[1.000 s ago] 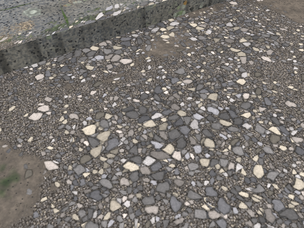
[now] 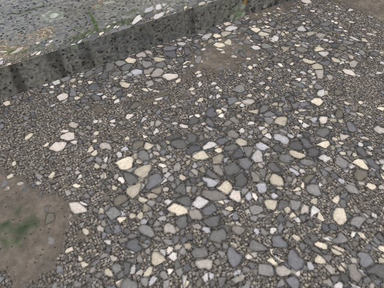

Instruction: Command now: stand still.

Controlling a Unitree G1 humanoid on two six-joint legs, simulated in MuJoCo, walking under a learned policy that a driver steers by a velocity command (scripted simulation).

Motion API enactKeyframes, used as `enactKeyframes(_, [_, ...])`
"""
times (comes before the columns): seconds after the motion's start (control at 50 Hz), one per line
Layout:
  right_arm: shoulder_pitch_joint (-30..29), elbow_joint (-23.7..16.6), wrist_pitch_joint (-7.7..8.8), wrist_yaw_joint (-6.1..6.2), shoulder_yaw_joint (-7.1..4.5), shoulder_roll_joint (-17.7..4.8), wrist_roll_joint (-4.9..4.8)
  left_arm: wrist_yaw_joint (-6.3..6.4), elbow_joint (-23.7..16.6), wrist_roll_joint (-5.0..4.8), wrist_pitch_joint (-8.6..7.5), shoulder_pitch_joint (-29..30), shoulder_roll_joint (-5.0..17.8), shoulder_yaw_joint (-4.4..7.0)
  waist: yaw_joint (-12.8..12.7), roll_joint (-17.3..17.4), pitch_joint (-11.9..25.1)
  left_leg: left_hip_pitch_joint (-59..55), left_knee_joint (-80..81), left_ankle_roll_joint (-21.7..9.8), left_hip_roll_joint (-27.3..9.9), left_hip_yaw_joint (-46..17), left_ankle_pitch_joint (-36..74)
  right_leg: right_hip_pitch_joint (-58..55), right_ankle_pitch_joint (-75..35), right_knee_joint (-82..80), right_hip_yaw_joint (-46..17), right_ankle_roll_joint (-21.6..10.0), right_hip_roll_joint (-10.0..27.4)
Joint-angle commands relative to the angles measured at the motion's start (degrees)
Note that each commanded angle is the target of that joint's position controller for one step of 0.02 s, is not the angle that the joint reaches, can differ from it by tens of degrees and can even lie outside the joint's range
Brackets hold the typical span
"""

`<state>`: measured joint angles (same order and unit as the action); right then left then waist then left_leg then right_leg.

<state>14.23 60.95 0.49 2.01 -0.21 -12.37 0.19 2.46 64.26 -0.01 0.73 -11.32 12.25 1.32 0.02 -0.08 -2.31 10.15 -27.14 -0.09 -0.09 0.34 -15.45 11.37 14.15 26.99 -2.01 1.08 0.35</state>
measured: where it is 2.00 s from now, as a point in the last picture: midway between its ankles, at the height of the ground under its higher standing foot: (197, 269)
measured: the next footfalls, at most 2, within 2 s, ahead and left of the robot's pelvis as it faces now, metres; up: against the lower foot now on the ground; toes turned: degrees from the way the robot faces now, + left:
left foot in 0.78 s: +0.43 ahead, +0.11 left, +0.00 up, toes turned +2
right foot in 1.26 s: +0.66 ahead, -0.09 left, +0.00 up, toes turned +9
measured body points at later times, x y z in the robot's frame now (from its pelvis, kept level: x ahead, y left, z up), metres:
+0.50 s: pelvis +0.09 -0.03 +0.00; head +0.10 -0.05 +0.45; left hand +0.02 +0.21 -0.14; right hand +0.18 -0.29 -0.14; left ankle +0.08 +0.11 -0.66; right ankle +0.02 -0.12 -0.74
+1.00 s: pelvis +0.37 +0.03 +0.01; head +0.38 +0.04 +0.45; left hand +0.46 +0.30 -0.13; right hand +0.41 -0.23 -0.13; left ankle +0.39 +0.11 -0.74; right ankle +0.39 -0.14 -0.65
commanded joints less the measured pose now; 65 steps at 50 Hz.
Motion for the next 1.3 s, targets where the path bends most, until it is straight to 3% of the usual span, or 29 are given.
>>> enactKeyframes(0.02, [2.67, -1.07, 0.35, 0.17, -0.93, -5.76, -0.02, 0.19, -0.92, 0.0, -0.35, -1.87, 5.72, 0.72, -0.03, 0.13, -0.25, 2.5, 5.36, -0.79, -1.33, -1.26, 6.18, -0.33, -7.37, -3.95, -0.3, -1.2, 0.63])
enactKeyframes(0.08, [3.19, -0.82, 0.34, 0.19, -0.88, -5.5, -0.05, 0.22, -0.67, -0.01, -0.37, -2.36, 5.5, 0.59, -0.03, 0.15, -0.36, 2.58, 5.36, -0.84, -1.27, -1.26, 6.12, -0.15, -7.23, -3.93, -0.21, -1.17, 0.61])
enactKeyframes(0.14, [4.47, -0.4, -0.06, 0.67, -1.57, -7.08, -0.78, 0.44, -0.2, -0.61, -0.36, -3.88, 5.46, 0.75, 0.1, 1.99, -1.64, 4.81, 6.29, -3.19, -0.86, -2.39, -19.55, 3.63, 16.0, -0.52, 2.8, -2.41, -2.4])
enactKeyframes(0.18, [5.73, -0.99, 0.51, 0.69, -2.18, -8.57, -1.24, 0.19, -1.69, -0.54, -1.52, -2.18, 4.83, 0.67, 1.03, 4.38, -5.92, 6.72, 9.76, -6.53, -5.54, -9.42, -30.5, 10.52, 20.76, 3.34, 2.71, -3.6, -2.13])
enactKeyframes(0.24, [8.67, -0.79, 1.96, 0.23, -3.63, -11.4, -1.76, -1.26, -3.25, -0.99, -4.21, -0.87, 2.52, 0.23, 1.59, 10.47, -6.48, 5.62, 17.64, -13.28, -17.58, -26.06, -33.13, 14.05, 10.55, 16.8, 3.81, -4.14, -0.13])
enactKeyframes(0.28, [4.09, -2.79, 2.39, -0.21, -3.52, -10.73, -1.9, -1.95, -3.08, -1.67, -5.2, -3.22, 1.97, 0.23, -1.45, 9.48, -7.35, 9.33, 16.78, -12.01, -16.7, -23.0, -28.81, 9.24, 12.77, 11.17, 3.81, -6.13, 0.9])
enactKeyframes(0.32, [-1.15, -5.12, 2.31, -0.61, -3.33, -9.69, -2.51, -1.92, 0.5, -1.37, -5.56, -11.52, 3.03, 1.07, -5.35, 5.67, -6.44, 17.16, 8.74, -7.59, -8.88, -12.04, -19.03, -7.31, 4.72, -1.89, 4.58, -6.16, -1.27])
enactKeyframes(0.34, [-2.51, -6.07, 2.77, -0.91, -2.59, -6.93, -2.02, -1.76, 2.23, -1.0, -5.57, -18.26, 6.04, 2.08, -7.22, -2.6, -3.22, 22.43, -5.78, -4.72, -3.93, -4.88, -11.1, -15.4, 6.98, -6.62, -6.23, -7.32, 5.51])
enactKeyframes(0.36, [-2.95, -8.37, 3.87, -0.88, -1.86, -3.78, -1.63, -2.16, 2.95, -1.44, -5.86, -25.73, 13.7, 3.9, -8.65, -17.39, -0.09, 32.39, -23.94, -1.69, 2.4, 3.05, -11.32, -22.25, 14.57, -15.79, -28.72, -14.19, 17.87])
enactKeyframes(0.38, [-4.05, -9.03, 4.76, -0.85, -2.2, -5.12, -2.56, -2.54, 2.47, -0.23, -6.84, -24.44, 11.92, 3.02, -7.28, -13.49, -1.64, 37.64, -36.46, -2.36, 1.05, -2.79, -16.43, -19.52, 18.38, -18.44, -39.29, -18.39, 22.95])
enactKeyframes(0.42, [-2.57, -8.17, 5.91, -1.88, -2.39, -5.73, -3.17, -2.81, -0.52, -0.43, -8.01, -16.88, 6.51, 1.46, -3.38, -5.37, -5.03, 42.59, -42.8, -4.55, -3.87, -4.98, -6.21, -18.48, 13.01, -17.86, -27.57, -15.07, 18.82])
enactKeyframes(0.48, [-4.94, -8.55, 6.43, -2.87, -3.47, -6.84, -1.68, -2.98, -1.55, -0.21, -7.01, -16.2, 3.51, 0.17, -2.47, -4.63, -3.92, 39.09, -35.62, -3.88, -6.62, -2.21, 3.07, -17.11, -7.36, -18.6, -12.92, -10.65, 13.21])
enactKeyframes(0.58, [-16.66, -13.37, 5.49, -3.69, -1.57, -2.13, -1.52, -1.19, -3.06, 0.27, -5.74, -17.44, 7.19, 0.42, -4.16, -4.23, -5.75, 30.65, -15.78, -0.59, -4.09, 2.64, 12.46, -8.1, -15.39, -21.47, -3.83, -10.98, 9.99])
enactKeyframes(0.68, [-21.96, -16.49, 5.39, -4.57, -1.65, -4.87, -2.13, -0.93, -2.49, -1.11, -5.82, -19.72, 8.9, 1.5, -3.3, -5.61, -7.12, 25.08, -5.09, -2.95, -2.53, 2.22, 15.65, -12.01, -19.08, -21.5, -2.13, -10.42, 13.35])
enactKeyframes(0.72, [-18.67, -16.28, 5.67, -4.81, -2.68, -7.13, -1.97, -0.96, -2.99, -0.84, -5.36, -18.21, 9.9, 2.07, -0.2, -6.45, -3.53, 19.29, -3.98, -4.91, -0.78, 2.73, 13.63, -16.14, -34.5, -15.55, -0.8, -9.03, 14.32])
enactKeyframes(0.76, [-3.99, -12.08, 5.4, -4.29, -5.05, -10.92, -2.2, -1.04, -3.85, -0.05, -4.32, -16.42, 10.05, 2.25, 7.41, -7.37, 6.31, 0.45, -4.69, -7.6, 2.68, 4.81, 11.86, -14.37, -51.15, 2.03, 2.04, -6.85, 11.79])
enactKeyframes(0.78, [6.16, -9.61, 5.0, -3.69, -6.17, -13.72, -1.97, -1.22, -5.19, 0.57, -4.21, -15.78, 8.98, 1.64, 11.42, -4.69, 12.83, -16.67, -5.91, -10.33, -4.27, -3.17, 9.27, -2.33, -39.48, 17.77, 2.8, -5.22, 9.51])
enactKeyframes(0.8, [12.31, -7.93, 4.7, -3.67, -7.17, -18.66, -0.49, -2.0, -6.07, 0.3, -5.33, -23.14, -0.04, -0.61, 7.28, 11.96, 23.2, -35.29, 1.69, -20.05, -20.07, -33.18, -7.52, 18.52, -3.08, 41.94, 2.87, -1.48, -2.05])
enactKeyframes(0.82, [10.36, -7.91, 4.77, -3.93, -5.67, -14.2, -0.56, -2.48, -5.37, -0.85, -7.3, -21.03, 2.19, -0.2, 7.75, 12.4, 23.64, -33.6, 11.95, -20.05, -21.8, -46.55, -11.42, 24.85, 16.56, 51.19, -6.24, -2.76, -3.17])
enactKeyframes(0.84, [4.29, -8.51, 5.19, -3.98, -4.77, -11.29, -0.9, -2.68, -7.79, -2.66, -8.38, -14.9, 6.66, 1.17, 5.9, 10.16, 12.9, -24.87, 12.7, -16.7, -20.07, -37.55, -9.43, 30.19, 13.64, 54.15, -5.32, -3.95, 0.18])
enactKeyframes(0.88, [-4.62, -10.19, 5.99, -4.5, -3.71, -7.71, -0.37, -1.64, -9.06, -2.2, -8.62, -9.29, 7.64, 1.91, 1.92, 1.54, 4.83, -6.66, 14.95, -13.65, -15.9, -21.83, 4.51, 25.37, 3.86, 48.33, -2.86, -4.56, 5.83])
enactKeyframes(0.94, [-4.9, -8.68, 6.52, -4.83, -3.06, -5.5, 0.15, -1.11, -8.82, -1.34, -6.21, -11.9, 4.41, 2.25, -1.82, 4.21, 2.93, 3.1, 19.11, -13.28, -11.75, -12.5, 9.48, 18.39, 0.8, 41.9, -2.49, -4.4, 8.58])
enactKeyframes(1.04, [0.19, -6.6, 6.19, -2.62, -3.44, -8.87, 0.33, -0.98, -13.42, -0.08, -5.66, -0.84, 5.55, 2.84, -0.75, 2.27, -1.62, 2.84, 20.75, -13.69, -11.09, -6.84, 23.13, 26.29, -10.14, 25.7, -0.69, -1.32, 8.9])
enactKeyframes(1.1, [2.62, -5.94, 5.37, -1.86, -3.29, -9.51, 0.22, -1.77, -14.78, 0.09, -6.25, 4.89, 3.4, 1.9, 1.15, 2.92, -0.2, 3.16, 17.8, -10.99, -7.77, -0.4, 34.3, 19.21, -19.2, 11.97, 2.73, -1.0, 5.07])
enactKeyframes(1.16, [5.45, -4.34, 4.44, -1.48, -3.18, -9.79, -0.33, -2.47, -15.73, -0.28, -6.05, 8.42, 4.17, 1.72, 2.43, 3.6, 1.09, -1.89, 14.81, -10.44, -9.22, -1.01, 34.28, 16.79, -21.76, 6.17, 2.34, -1.35, 3.09])
enactKeyframes(1.24, [2.95, -3.94, 3.03, -0.95, -3.48, -10.16, -0.91, -3.1, -14.58, 0.57, -6.7, 3.31, 8.05, 2.97, -1.93, 3.84, 4.6, -8.3, 3.83, -7.58, -10.17, -3.08, 36.56, 9.14, -19.22, -1.56, 1.7, -4.62, 1.12])
enactKeyframes(1.26, [4.75, -3.91, 2.96, -0.99, -3.27, -9.41, -0.4, -2.81, -13.07, 1.08, -6.99, -0.97, 11.05, 3.95, -2.88, 0.93, 7.79, -7.18, -3.67, -5.43, -6.51, -1.64, 34.54, 1.11, -33.5, -3.62, 0.96, -5.96, 2.43])
enactKeyframes(1.28, [9.79, -4.13, 3.41, -1.22, -2.21, -6.3, 1.03, -2.59, -12.47, 2.0, -6.86, -5.24, 14.76, 4.47, -1.17, -6.08, 15.68, 3.2, -15.99, -2.73, -2.27, 0.01, 16.16, -15.9, -57.18, 2.8, -7.62, -10.71, 11.84])
enactKeyframes(1.3, [16.63, -1.88, 3.41, -1.58, -0.41, -0.89, 0.4, -2.58, -11.37, 1.63, -5.94, -7.4, 11.69, 3.52, -0.37, -15.61, 23.36, 13.44, -30.68, 0.41, 2.46, -0.28, -18.17, -26.47, -61.23, 2.12, -19.79, -20.46, 22.47])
